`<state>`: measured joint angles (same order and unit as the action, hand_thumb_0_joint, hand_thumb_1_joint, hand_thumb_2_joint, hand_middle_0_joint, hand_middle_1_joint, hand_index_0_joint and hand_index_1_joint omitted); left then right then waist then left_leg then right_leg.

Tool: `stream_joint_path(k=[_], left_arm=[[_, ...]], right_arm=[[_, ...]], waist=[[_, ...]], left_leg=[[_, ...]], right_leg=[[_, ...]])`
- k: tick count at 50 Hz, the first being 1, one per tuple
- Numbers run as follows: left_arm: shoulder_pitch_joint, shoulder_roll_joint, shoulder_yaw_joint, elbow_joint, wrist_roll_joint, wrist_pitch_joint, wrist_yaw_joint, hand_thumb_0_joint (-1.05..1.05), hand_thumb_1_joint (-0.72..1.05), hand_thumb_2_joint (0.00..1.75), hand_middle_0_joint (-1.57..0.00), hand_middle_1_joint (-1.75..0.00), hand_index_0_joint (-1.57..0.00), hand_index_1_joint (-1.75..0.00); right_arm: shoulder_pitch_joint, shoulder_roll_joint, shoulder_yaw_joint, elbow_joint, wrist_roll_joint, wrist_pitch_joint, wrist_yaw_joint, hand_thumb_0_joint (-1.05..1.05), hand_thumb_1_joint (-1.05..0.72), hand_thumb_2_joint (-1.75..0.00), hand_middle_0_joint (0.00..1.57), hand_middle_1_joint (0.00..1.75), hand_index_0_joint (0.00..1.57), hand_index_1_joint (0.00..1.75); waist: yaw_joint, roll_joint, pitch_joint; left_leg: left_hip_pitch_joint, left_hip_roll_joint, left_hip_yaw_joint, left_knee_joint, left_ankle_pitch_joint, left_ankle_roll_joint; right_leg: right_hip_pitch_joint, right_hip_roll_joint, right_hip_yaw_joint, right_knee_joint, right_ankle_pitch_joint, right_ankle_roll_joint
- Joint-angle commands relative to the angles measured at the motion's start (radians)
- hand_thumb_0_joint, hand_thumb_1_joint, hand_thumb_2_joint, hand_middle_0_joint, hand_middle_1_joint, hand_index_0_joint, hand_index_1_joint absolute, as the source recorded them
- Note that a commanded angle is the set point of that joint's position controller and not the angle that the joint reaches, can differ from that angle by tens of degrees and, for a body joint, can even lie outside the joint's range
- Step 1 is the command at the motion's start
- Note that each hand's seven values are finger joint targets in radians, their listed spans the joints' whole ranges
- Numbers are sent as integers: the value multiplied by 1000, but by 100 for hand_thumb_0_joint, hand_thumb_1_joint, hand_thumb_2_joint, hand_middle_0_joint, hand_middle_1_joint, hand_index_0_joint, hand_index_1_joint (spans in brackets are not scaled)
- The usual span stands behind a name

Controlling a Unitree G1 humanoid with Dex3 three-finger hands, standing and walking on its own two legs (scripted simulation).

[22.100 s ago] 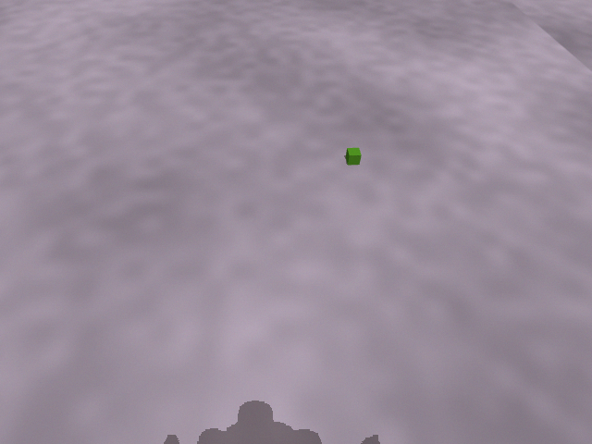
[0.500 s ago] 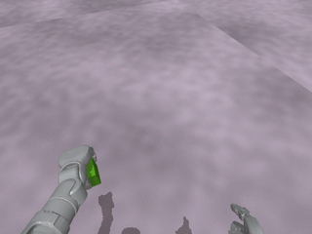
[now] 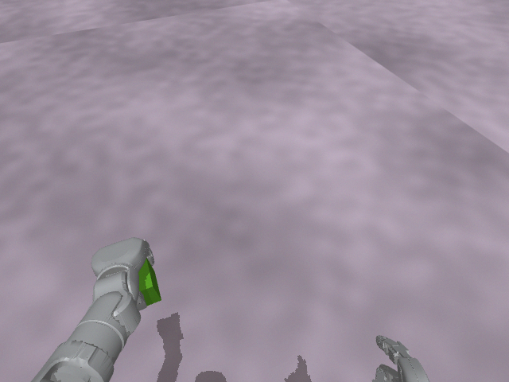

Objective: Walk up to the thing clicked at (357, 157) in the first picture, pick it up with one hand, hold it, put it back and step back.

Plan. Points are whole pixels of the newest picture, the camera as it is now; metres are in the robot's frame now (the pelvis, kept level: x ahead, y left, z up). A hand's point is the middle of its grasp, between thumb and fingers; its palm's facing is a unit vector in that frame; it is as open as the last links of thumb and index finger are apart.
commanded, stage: crouch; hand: left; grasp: from above
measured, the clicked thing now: (136, 285) +0.31 +0.23 -0.07
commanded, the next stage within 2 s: lower in 1.80 s
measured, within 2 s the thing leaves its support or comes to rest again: neither
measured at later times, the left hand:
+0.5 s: hand (160, 301) +0.35 +0.24 -0.25, palm faces -0.37 -0.11 -0.92, open 9.5 cm
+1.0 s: hand (177, 318) +0.39 +0.25 -0.47, palm faces -0.39 -0.16 -0.91, open 9.6 cm
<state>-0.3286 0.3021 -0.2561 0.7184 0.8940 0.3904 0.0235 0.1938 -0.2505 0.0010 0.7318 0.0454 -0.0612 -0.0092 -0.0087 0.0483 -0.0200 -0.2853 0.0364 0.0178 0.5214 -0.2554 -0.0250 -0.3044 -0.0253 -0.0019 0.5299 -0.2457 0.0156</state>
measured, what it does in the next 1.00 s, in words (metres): lowers itself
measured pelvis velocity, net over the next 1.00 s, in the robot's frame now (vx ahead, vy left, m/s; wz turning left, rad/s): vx -0.06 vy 0.01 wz -0.03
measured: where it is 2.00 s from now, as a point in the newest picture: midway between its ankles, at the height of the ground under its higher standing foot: outside the picture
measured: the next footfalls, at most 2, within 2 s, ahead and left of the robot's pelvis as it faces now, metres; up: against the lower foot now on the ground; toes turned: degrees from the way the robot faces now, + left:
none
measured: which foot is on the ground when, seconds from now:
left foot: down 0.00-1.00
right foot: down 0.00-1.00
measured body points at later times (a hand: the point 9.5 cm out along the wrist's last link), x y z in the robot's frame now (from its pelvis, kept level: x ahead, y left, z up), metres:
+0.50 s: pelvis -0.04 +0.01 -0.13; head +0.10 +0.02 +0.29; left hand +0.37 +0.24 -0.20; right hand +0.00 -0.28 -0.25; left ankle +0.01 +0.14 -0.73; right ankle +0.02 -0.13 -0.73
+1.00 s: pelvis -0.06 +0.01 -0.31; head +0.16 +0.03 +0.08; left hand +0.41 +0.26 -0.42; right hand +0.00 -0.26 -0.44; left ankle +0.01 +0.14 -0.73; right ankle +0.02 -0.13 -0.73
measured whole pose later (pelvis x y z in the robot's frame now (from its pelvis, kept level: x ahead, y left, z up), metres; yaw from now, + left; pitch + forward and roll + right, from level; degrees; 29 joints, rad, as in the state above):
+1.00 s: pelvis -0.06 +0.01 -0.31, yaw -2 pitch +38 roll -4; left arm -0.89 0.49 0.10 1.37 1.02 0.13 0.44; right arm 0.14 -0.23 0.00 0.78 -0.10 -0.13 0.08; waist -0.20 0.04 -0.17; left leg -1.98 0.03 -0.08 2.00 -0.69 -0.03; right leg -1.96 -0.02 -0.02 1.95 -0.66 0.03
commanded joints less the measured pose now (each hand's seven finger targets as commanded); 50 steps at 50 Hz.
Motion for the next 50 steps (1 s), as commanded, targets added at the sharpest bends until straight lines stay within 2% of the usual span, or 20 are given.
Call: stream_joint_path(k=[1,6,7,11,16,17,19,22,27,30,31,34,35,37,38,40,42,47,48,50], left_arm=[[-328,142,61,-65,39,-46,85,0,75,62,-107,-60,-110,-58],[-432,157,89,55,65,-109,197,0,77,61,-108,-61,-111,-58],[-460,184,111,83,73,-123,221,0,78,60,-110,-61,-113,-58],[-535,156,131,225,105,-174,313,0,76,57,-108,-60,-111,-57],[-650,192,187,328,140,-215,433,0,74,51,-107,-53,-111,-50],[-687,234,213,326,143,-215,458,0,74,51,-108,-51,-111,-48],[-693,206,214,432,126,-203,490,0,71,53,-106,-51,-108,-49],[-747,250,253,454,88,-188,522,0,64,55,-102,-50,-103,-49],[-776,260,278,492,57,-163,506,0,59,50,-99,-48,-100,-46],[-779,287,292,514,67,-165,483,0,60,47,-99,-47,-101,-45],[-810,327,306,495,81,-174,479,0,60,46,-99,-45,-101,-43],[-789,330,308,534,95,-199,455,0,59,44,-97,-46,-100,-43],[-825,382,323,486,103,-216,449,0,59,43,-98,-45,-100,-42],[-848,415,340,477,118,-239,446,0,61,43,-100,-44,-103,-41],[-853,395,334,492,125,-249,446,0,62,42,-100,-45,-103,-42],[-910,420,345,456,138,-265,460,0,59,42,-99,-44,-102,-41],[-903,435,358,454,143,-270,472,0,59,41,-98,-45,-102,-41],[-943,425,358,487,144,-265,475,0,60,49,-103,-44,-104,-43],[-966,453,368,468,146,-270,473,0,61,50,-103,-44,-104,-43],[-937,432,359,533,145,-269,464,0,61,52,-103,-45,-104,-44]], right_arm=[[-50,-125,-49,-117,-2,-50,-4,0,-87,-89,20,30,20,30],[12,-133,-66,-63,-12,-45,8,0,-87,-89,20,30,20,30],[29,-137,-72,-48,-17,-43,9,0,-87,-89,20,30,20,30],[67,-139,-84,-29,-39,-37,18,0,-87,-89,20,30,20,30],[115,-148,-96,-27,-57,-31,31,0,-87,-89,20,30,20,30],[128,-154,-102,-30,-58,-31,31,0,-87,-89,20,30,20,30],[134,-156,-100,-23,-67,-39,35,0,-86,-89,20,30,20,30],[144,-162,-99,-23,-81,-51,41,0,-86,-88,20,30,20,30],[147,-168,-107,2,-93,-63,50,0,-86,-89,20,30,20,30],[144,-176,-105,11,-100,-65,55,0,-86,-89,20,30,20,30],[143,-173,-102,12,-100,-68,53,0,-86,-89,20,30,20,30],[144,-170,-96,9,-107,-69,57,0,-87,-89,20,30,20,30],[130,-165,-92,8,-110,-73,58,0,-87,-89,20,30,20,30],[136,-174,-87,7,-115,-79,60,0,-87,-89,20,30,20,30],[142,-176,-87,8,-120,-81,64,0,-87,-89,20,30,20,30],[156,-179,-83,9,-121,-83,65,0,-88,-89,20,30,20,30],[163,-181,-74,16,-126,-86,68,0,-88,-89,20,30,20,30],[176,-192,-72,36,-139,-85,79,0,-88,-89,20,30,20,30],[176,-198,-76,36,-141,-84,80,0,-88,-89,20,30,20,30],[174,-196,-75,39,-149,-83,86,0,-88,-89,20,30,20,30]], waist=[[-23,-95,-158],[-62,-89,-201],[-57,-77,-229],[-85,-42,-296],[-101,47,-476],[-94,58,-524],[-116,40,-533],[-111,77,-648],[-130,113,-755],[-148,107,-742],[-147,128,-758],[-171,75,-734],[-163,97,-755],[-174,121,-780],[-183,121,-777],[-189,140,-850],[-179,157,-879],[-206,200,-880],[-199,212,-896],[-215,187,-851]], left_leg=[[27,-45,18,-49,101,31],[-52,-47,25,48,103,29],[-94,-45,26,85,107,27],[-290,-41,29,262,37,16],[-493,-33,25,495,6,8],[-521,-30,21,530,-5,7],[-643,-28,13,602,-49,11],[-740,-24,0,695,-89,12],[-855,-23,-17,817,-86,11],[-949,-18,-33,891,-132,16],[-986,-20,-32,917,-150,20],[-1082,-23,-35,994,-219,32],[-1120,-28,-27,1021,-233,37],[-1130,-28,-41,1063,-252,33],[-1131,-26,-41,1087,-251,33],[-1138,-28,-32,1132,-230,33],[-1150,-29,-25,1172,-188,31],[-1162,-27,-35,1258,-129,27],[-1167,-27,-34,1274,-137,27],[-1201,-25,-36,1305,-149,29]], right_leg=[[16,39,-16,-83,76,-13],[-62,32,-3,3,102,-12],[-83,33,-2,38,106,-13],[-261,33,4,211,45,-23],[-494,37,-7,449,28,-36],[-536,41,-11,487,15,-40],[-627,46,-24,556,-27,-44],[-723,49,-33,658,-74,-51],[-840,48,-51,810,-71,-59],[-950,49,-64,885,-113,-62],[-977,49,-63,912,-129,-62],[-1054,46,-69,960,-192,-57],[-1068,46,-62,979,-207,-54],[-1135,39,-67,1036,-229,-54],[-1157,37,-71,1053,-228,-53],[-1162,39,-72,1085,-203,-53],[-1170,37,-73,1121,-156,-51],[-1271,32,-85,1209,-111,-53],[-1283,33,-85,1223,-116,-53],[-1308,31,-89,1247,-127,-50]])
